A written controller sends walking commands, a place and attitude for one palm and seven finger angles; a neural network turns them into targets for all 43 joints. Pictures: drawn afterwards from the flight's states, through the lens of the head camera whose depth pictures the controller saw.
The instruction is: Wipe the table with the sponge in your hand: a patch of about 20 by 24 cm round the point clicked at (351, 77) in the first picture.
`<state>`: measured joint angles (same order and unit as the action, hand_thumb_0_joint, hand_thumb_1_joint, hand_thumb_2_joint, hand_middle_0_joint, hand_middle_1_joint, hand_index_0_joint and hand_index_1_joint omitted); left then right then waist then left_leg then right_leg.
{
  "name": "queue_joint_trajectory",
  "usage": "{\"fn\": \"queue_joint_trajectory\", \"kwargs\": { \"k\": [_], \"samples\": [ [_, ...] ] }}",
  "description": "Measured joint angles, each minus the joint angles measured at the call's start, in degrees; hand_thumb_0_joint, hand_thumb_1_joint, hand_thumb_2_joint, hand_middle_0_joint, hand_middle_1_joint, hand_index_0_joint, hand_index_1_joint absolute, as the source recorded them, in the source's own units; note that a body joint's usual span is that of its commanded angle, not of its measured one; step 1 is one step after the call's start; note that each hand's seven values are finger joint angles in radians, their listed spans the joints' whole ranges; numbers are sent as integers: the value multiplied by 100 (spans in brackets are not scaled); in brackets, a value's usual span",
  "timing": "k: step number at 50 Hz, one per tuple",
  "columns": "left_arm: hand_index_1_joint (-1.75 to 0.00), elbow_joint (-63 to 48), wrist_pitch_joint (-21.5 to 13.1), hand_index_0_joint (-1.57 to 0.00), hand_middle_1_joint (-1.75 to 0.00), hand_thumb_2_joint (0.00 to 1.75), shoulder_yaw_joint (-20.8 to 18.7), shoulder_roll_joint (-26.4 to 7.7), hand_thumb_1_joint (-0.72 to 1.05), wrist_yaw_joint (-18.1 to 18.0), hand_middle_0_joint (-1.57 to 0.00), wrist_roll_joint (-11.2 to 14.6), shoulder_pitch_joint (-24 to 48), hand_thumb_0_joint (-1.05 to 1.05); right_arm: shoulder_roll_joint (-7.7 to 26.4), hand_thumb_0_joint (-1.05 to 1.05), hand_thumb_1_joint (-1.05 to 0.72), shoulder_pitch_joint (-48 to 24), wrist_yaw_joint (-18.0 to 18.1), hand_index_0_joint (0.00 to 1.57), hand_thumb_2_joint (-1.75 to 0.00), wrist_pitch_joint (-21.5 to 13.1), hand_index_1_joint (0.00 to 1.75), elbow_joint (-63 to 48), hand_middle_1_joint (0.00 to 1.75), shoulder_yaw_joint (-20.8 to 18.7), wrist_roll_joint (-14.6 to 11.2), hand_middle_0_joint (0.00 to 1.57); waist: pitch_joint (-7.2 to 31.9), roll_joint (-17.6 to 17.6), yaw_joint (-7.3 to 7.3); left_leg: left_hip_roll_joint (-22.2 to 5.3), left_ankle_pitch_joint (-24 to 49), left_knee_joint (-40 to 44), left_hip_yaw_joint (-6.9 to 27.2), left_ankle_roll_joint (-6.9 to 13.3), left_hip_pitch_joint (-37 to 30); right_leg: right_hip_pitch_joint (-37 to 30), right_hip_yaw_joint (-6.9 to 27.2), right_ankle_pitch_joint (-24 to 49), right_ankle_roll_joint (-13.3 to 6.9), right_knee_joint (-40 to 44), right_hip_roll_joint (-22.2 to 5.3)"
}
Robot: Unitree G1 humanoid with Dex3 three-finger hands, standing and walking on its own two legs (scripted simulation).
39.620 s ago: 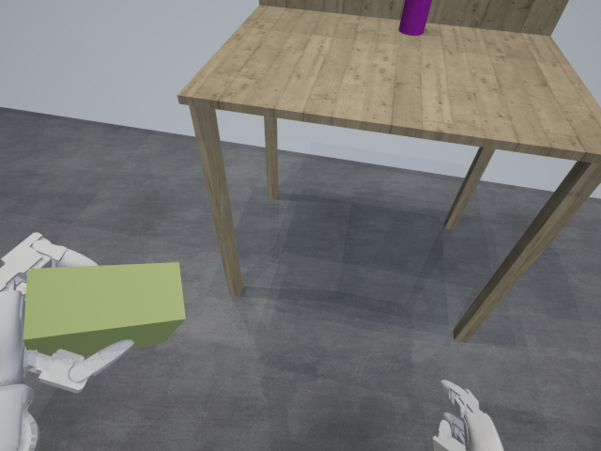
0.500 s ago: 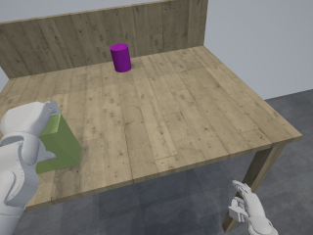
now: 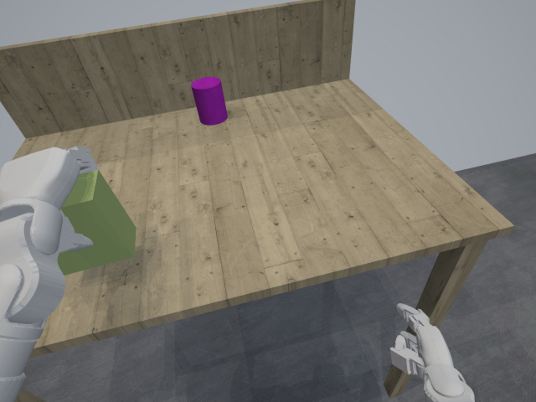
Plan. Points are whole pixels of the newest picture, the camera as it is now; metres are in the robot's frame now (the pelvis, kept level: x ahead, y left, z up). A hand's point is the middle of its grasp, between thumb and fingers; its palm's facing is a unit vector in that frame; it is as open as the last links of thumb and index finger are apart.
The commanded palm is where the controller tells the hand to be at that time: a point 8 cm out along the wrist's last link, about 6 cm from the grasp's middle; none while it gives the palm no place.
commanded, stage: lift the sponge slowly off the table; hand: left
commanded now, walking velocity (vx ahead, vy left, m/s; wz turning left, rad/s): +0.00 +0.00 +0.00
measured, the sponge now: (87, 234) +0.26 +0.32 +0.15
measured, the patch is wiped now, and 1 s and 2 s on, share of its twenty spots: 1.00 1.00 1.00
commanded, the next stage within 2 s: bring the sponge back beside the body in 0.86 s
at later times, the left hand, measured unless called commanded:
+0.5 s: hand (70, 180) +0.27 +0.30 +0.24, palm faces +0.26 -0.07 -0.96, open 10.2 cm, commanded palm +0.22 +0.30 +0.32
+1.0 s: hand (78, 169) +0.28 +0.29 +0.26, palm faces +0.29 -0.09 -0.95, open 10.2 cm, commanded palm +0.22 +0.29 +0.34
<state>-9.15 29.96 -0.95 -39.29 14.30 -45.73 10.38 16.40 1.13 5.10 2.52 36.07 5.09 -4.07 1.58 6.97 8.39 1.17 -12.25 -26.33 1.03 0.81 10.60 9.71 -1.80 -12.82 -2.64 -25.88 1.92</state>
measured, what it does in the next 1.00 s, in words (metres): stands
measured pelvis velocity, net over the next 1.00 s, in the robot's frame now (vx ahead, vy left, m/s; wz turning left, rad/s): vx -0.01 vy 0.00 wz -0.01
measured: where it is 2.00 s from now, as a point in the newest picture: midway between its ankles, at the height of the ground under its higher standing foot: outside the picture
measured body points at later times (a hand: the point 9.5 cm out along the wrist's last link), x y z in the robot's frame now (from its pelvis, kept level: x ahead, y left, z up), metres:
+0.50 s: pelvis -0.01 +0.00 +0.00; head -0.04 -0.05 +0.45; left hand +0.25 +0.30 +0.30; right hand +0.25 -0.19 -0.07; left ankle +0.02 +0.11 -0.74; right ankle +0.02 -0.09 -0.74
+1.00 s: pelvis -0.01 +0.00 +0.00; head -0.03 -0.06 +0.45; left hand +0.26 +0.29 +0.31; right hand +0.26 -0.19 -0.07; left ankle +0.02 +0.11 -0.74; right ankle +0.02 -0.09 -0.74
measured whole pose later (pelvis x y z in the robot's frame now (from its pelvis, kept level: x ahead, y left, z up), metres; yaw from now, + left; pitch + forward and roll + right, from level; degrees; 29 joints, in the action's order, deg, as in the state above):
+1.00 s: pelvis -0.01 +0.00 +0.00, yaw -1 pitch -3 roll +1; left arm -12.9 35.7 -0.6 -39.1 15.1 -43.9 17.5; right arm 16.7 1.3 4.6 3.9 34.0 5.4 -5.1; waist 1.9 7.6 8.3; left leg 1.1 -11.2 -25.2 0.3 0.5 10.9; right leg 11.1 -0.9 -12.3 -2.9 -26.4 2.0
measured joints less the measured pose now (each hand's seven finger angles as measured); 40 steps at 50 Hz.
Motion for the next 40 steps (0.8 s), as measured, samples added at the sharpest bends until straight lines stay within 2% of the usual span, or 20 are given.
{"fn": "queue_joint_trajectory", "kwargs": {
  "k": [7, 11, 20, 24, 33, 40],
  "samples": [
    [-130, -79, -133, -75, -134, 106, 262, 64, -53, 36, -70, -73, 222, 0, 9, 2, -91, 13, 47, 20, -90, -98, 30, 21, 30, -21, 20, 20, -68, -23, 25, 27, 59, 27, 1, 8, -5, 15, -2, 30, 3, -22, -27],
    [-130, -160, -162, -75, -133, 106, 276, 36, -53, -39, -70, -62, 357, 0, -40, 2, -91, -9, 27, 20, -90, -100, 30, 46, 30, -12, 25, 20, -64, -22, 35, 27, 88, 67, -30, 8, -25, 20, 31, 53, 2, -15, -28],
    [-130, 11, 145, -75, -133, 106, 25, -3, -53, -102, -70, 57, 690, 0, -79, 2, -91, 4, -9, 21, -90, -17, 30, 6, 30, 35, -43, 20, 15, 17, 11, 19, 131, 120, -60, 3, -5, 59, 64, 98, 13, 19, -20],
    [-130, 14, 264, -75, -134, 106, 88, 60, -53, -41, -70, 58, 713, 0, -30, 2, -91, 44, 3, 21, -90, -10, 30, -47, 30, 22, -63, 20, 3, 31, 5, 32, 141, 118, -41, 7, 10, 69, 46, 96, 17, 9, -33],
    [-130, -133, 238, -75, -133, 106, 351, 26, -53, -27, -70, 18, 939, 0, -12, 2, -91, 3, 50, 21, -90, -88, 30, -18, 30, 2, -38, 20, -64, -22, 49, 33, 140, 118, -42, -3, -8, 73, 49, 72, -4, -35, -33],
    [-130, -256, 375, -75, -133, 106, 119, -60, -53, -67, -70, 94, 1147, 0, -10, 2, -91, -38, -9, 20, -90, -14, 30, -54, 30, -2, -72, 20, 8, 42, 38, 20, 147, 169, -66, -11, -23, 71, 77, 86, -2, 10, -19]
  ]
}}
